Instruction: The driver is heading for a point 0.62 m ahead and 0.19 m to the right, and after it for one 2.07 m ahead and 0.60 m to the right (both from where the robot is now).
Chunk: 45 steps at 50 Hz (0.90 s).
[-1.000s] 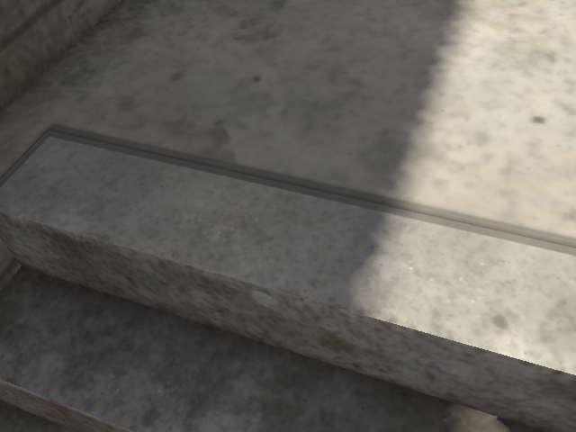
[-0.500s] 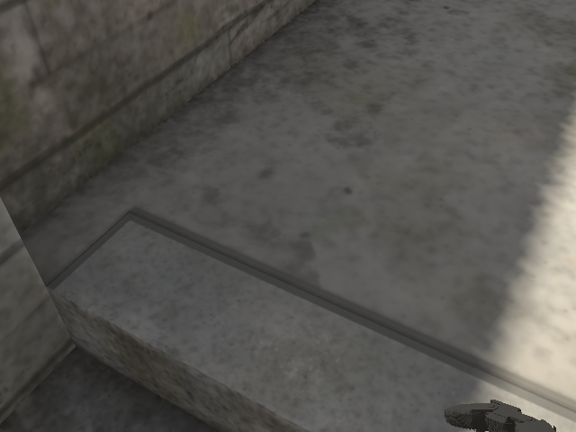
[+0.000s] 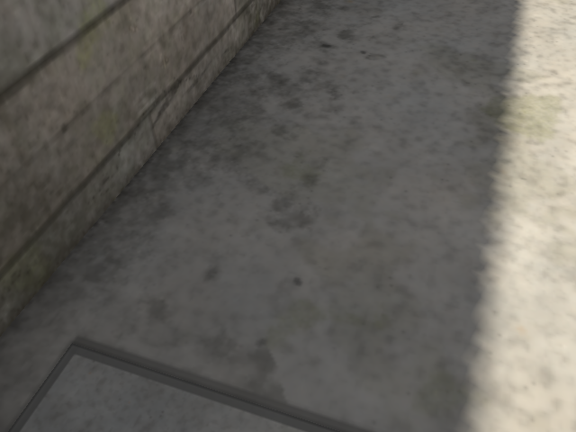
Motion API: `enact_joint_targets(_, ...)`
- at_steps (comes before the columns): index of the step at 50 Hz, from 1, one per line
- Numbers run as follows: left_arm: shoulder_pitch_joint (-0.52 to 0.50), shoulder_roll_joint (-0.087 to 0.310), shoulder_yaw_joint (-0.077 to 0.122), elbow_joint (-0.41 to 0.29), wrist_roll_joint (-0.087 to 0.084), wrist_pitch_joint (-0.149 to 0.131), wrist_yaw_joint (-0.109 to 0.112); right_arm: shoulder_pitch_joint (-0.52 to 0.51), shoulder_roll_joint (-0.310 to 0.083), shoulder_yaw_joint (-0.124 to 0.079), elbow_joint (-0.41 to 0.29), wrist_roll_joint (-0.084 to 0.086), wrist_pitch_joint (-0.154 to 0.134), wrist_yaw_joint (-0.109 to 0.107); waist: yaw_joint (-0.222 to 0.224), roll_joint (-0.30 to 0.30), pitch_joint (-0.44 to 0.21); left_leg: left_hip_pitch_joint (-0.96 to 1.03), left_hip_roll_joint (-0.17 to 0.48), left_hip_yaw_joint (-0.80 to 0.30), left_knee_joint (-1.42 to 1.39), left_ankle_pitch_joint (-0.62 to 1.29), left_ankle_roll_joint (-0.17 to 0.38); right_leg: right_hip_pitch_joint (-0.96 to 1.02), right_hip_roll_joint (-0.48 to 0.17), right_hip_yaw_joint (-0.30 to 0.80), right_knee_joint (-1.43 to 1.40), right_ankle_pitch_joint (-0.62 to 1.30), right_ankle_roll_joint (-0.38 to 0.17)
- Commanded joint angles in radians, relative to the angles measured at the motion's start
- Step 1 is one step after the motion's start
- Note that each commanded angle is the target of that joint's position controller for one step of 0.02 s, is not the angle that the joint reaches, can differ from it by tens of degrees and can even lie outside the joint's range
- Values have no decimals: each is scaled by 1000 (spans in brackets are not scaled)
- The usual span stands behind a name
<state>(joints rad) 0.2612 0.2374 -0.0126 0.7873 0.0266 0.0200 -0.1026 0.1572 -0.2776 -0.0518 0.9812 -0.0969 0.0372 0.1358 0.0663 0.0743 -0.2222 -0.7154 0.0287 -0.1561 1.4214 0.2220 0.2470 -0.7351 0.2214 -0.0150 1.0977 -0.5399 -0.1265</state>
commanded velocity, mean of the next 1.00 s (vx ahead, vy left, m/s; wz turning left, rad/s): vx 0.48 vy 0.00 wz -0.58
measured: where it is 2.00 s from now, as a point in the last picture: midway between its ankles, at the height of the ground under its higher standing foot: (415, 363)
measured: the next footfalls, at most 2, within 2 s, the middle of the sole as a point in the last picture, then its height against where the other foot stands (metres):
left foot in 0.32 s outside the picture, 0.21 m higher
right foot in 0.92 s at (459, 395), level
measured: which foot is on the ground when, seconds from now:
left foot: up 0.00-0.30, down 0.32-0.96, up 0.98-1.00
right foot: down 0.00-0.38, up 0.40-0.90, down 0.92-1.00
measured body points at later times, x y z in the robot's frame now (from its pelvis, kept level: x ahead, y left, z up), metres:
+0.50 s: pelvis +0.26 +0.04 +0.21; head +0.25 +0.02 +0.66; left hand +0.32 +0.27 +0.06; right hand +0.39 -0.21 +0.10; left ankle +0.34 +0.12 -0.44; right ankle +0.13 -0.05 -0.29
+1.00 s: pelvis +0.50 -0.12 +0.29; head +0.51 -0.12 +0.74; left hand +0.80 -0.05 +0.19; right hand +0.37 -0.31 +0.14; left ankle +0.38 +0.14 -0.37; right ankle +0.50 -0.21 -0.44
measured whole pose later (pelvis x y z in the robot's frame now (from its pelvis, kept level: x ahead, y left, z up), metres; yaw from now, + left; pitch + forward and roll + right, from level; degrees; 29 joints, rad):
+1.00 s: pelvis +0.50 -0.12 +0.29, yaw -36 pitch +4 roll +1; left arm 0.01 0.20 0.07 0.88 0.05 -0.09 -0.01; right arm 0.37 -0.17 -0.04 0.97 -0.06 -0.10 0.01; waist -0.04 -0.01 -0.08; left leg -0.04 0.13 0.17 0.81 -0.47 -0.11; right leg -0.46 0.05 -0.02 0.58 -0.20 -0.10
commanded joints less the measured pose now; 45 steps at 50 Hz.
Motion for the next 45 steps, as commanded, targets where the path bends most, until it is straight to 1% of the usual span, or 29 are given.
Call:
enact_joint_targets(1, 250, -75, -15, 237, 5, -110, -12, -112, 3, 25, -115, -8, -13, -87, -76, -143, 168, -689, -124, -187, 600, -171, -17, 419, -216, 660, -523, -14, -91)
enact_joint_targets(2, 123, -114, -21, 247, 4, -116, -9, -97, 41, 46, -108, -8, -27, -97, -128, -93, 171, -681, -89, -135, 649, -248, -14, 347, -197, 563, -538, 54, -90)
enact_joint_targets(3, 101, -99, -24, 259, 15, -123, -20, -95, 47, 56, -109, -4, -35, -102, -161, -59, 181, -677, -51, -45, 622, -226, -37, 304, -200, 517, -551, 104, -100)
enact_joint_targets(5, 25, -42, -3, 224, 16, -129, -25, -159, 20, 55, -128, 40, -56, -107, -149, -27, 173, -547, 0, 81, 559, -238, -72, 133, -184, 440, -637, 185, -71)
enact_joint_targets(6, 104, -16, 1, 239, 29, -134, -6, -227, 52, 72, -161, 44, -59, -94, -101, -128, 167, -542, -20, 140, 773, -332, -87, 97, -196, 482, -669, 275, -105)
enact_joint_targets(7, 217, -43, -9, 301, 47, -125, 1, -293, 78, 84, -181, 29, -65, -89, -69, -147, 187, -649, -21, 121, 841, -406, -79, 169, -210, 527, -660, 257, -122)
enact_joint_targets(9, 399, -78, -25, 395, 85, -111, 16, -414, 74, 101, -227, 29, -91, -88, 9, -135, 228, -888, -28, 92, 881, -578, -45, 403, -261, 585, -632, 314, -130)
enact_joint_targets(11, 472, -73, -32, 418, 93, -132, 9, -588, 79, 107, -314, 28, -87, -104, 43, -111, 170, -796, 20, 152, 474, -517, -68, 452, -251, 591, -681, 349, -102)
enact_joint_targets(13, 367, -61, -22, 381, 28, -123, -24, -792, 145, 133, -422, 27, -37, -111, 22, -154, 244, -347, 51, 244, 92, -710, -132, 61, -359, 623, -1032, 327, -193)
enact_joint_targets(14, 329, -15, -14, 344, 3, -140, -36, -728, 143, 124, -440, 27, -36, -84, -59, -259, 250, -93, -21, 388, 146, -710, -160, -70, -377, 561, -1062, 729, -215)
enact_joint_targets(15, 316, 25, -12, 330, 18, -159, -48, -675, 105, 112, -431, 34, -34, -72, -81, -276, 197, 19, -64, 376, 83, -608, -177, 18, -442, 555, -1018, 1268, -234)
enact_joint_targets(16, 336, 100, 14, 332, 5, -163, -47, -560, 31, 84, -390, 60, -39, -65, -117, -284, 89, -12, -137, 367, -56, -701, -163, 311, -441, 470, -863, 1820, -205)
enact_joint_targets(17, 328, 149, 47, 334, 25, -171, -52, -338, -32, 55, -321, 68, -56, -70, -164, -262, -37, 114, -135, 253, -193, -658, -123, 497, -406, 375, -596, 2082, -127)
enact_joint_targets(18, 430, 33, 34, 352, 74, -178, -59, -108, -6, 57, -224, 84, -62, -77, -146, -65, -261, 523, -23, -30, -300, -599, 4, 252, -333, 369, -345, 1897, -88)
enact_joint_targets(19, 399, -50, 18, 350, 101, -163, -64, 101, -57, 37, -152, 52, -53, -92, -237, 112, -279, 717, 121, -408, -607, -997, 78, -3, -217, 390, -79, 1319, -79)
enact_joint_targets(20, 282, -19, 55, 381, 62, -142, -68, 206, -100, 30, -103, 8, -51, -82, -296, 256, -118, 475, 280, -741, -877, -1297, 144, -128, -108, 313, 589, 602, -2)
enact_joint_targets(21, 227, -11, 58, 347, 24, -131, -64, 155, -128, 18, -81, 28, -88, -104, -239, 141, 52, 279, 318, -750, -916, -1389, 107, -243, -170, 272, 862, 645, -9)
enact_joint_targets(22, 175, -30, 63, 331, 16, -129, -39, 75, -52, 29, -46, 56, -108, -110, -182, 37, 126, 197, 336, -631, -907, -1231, 101, -257, -192, 255, 937, 617, -19)
enact_joint_targets(23, 73, -30, 62, 270, 19, -127, -12, 6, 70, 57, -19, 49, -114, -108, -138, -157, 114, 210, 352, -499, -940, -1012, 82, -271, -200, 262, 984, 579, -60)
enact_joint_targets(24, 42, -69, 39, 241, 25, -110, 1, -55, 204, 94, 7, 59, -117, -109, -76, -160, 92, 248, 340, -378, -945, -816, 26, -307, -228, 272, 958, 613, -94)
enact_joint_targets(25, -2, -105, 32, 212, 43, -97, 8, -114, 253, 97, 20, 67, -129, -119, -33, -205, 133, 234, 288, -217, -966, -677, -7, -315, -245, 257, 889, 551, -111)
enact_joint_targets(27, -27, -126, 17, 183, 44, -81, -1, -116, 245, 83, 39, 48, -166, -139, 29, -159, 157, 255, 217, 50, -1002, -496, -63, -329, -283, 216, 759, 509, -123)
enact_joint_targets(29, -115, -102, 27, 149, 15, -98, -9, -127, 199, 62, 8, 29, -183, -136, 15, -128, 160, 229, 161, 244, -1105, -467, -85, -229, -296, 132, 547, 466, -102)
enact_joint_targets(32, -197, 1, 58, 121, 35, -120, -21, -60, 145, 68, -16, 19, -201, -124, -12, -47, 133, 361, 157, 350, -1180, -261, -93, -222, -320, 119, 426, 546, -50)
enact_joint_targets(35, -301, -44, 33, 69, 23, -105, -13, 78, 46, 38, 11, -19, -190, -119, -60, -35, 147, 574, 199, 422, -1259, -103, -96, -212, -374, 61, 60, 534, -26)
enact_joint_targets(39, -415, -51, 36, 24, 5, -78, 12, 188, -3, 11, 30, 19, -195, -96, -100, -34, 197, 801, 263, 435, -1282, 217, -87, -113, -342, -8, -229, 447, 26)
enact_joint_targets(41, -428, -53, 42, 20, 16, -75, 17, 228, -23, -4, 28, 38, -187, -105, -102, -10, 212, 960, 281, 442, -1249, 333, -82, -115, -311, -29, -343, 385, 43)
enact_joint_targets(43, -417, -37, 56, 24, 23, -78, 25, 266, -19, -10, 23, 27, -174, -116, -82, 21, 222, 1017, 303, 451, -1197, 471, -85, -55, -264, -56, -397, 347, 47)
enact_joint_targets(45, -366, 27, 86, 31, -5, -102, 36, 238, -69, -36, -2, 40, -158, -144, -32, 18, 193, 1055, 285, 478, -1068, 668, -124, 91, -181, -89, -596, 430, 24)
